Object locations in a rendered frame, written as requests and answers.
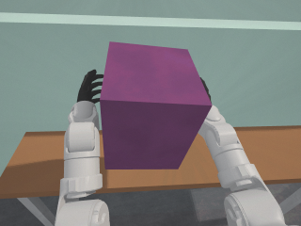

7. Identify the table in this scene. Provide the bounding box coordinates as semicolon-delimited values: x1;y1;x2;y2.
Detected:
0;125;301;226

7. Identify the right robot upper arm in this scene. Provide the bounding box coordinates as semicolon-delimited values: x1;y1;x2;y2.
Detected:
224;187;299;226

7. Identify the carton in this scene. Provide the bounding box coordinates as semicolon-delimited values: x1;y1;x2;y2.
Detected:
100;41;213;170

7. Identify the left robot upper arm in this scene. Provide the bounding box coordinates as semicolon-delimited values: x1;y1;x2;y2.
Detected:
55;199;110;226

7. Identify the robot left forearm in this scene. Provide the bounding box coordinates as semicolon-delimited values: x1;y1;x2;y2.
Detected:
55;101;103;224

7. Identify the robot right hand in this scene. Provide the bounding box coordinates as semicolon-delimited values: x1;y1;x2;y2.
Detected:
200;77;212;103

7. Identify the robot right forearm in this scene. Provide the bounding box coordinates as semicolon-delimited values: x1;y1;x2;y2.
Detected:
198;105;285;223

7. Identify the robot left hand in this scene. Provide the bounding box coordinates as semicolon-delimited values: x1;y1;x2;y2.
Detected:
76;69;103;104

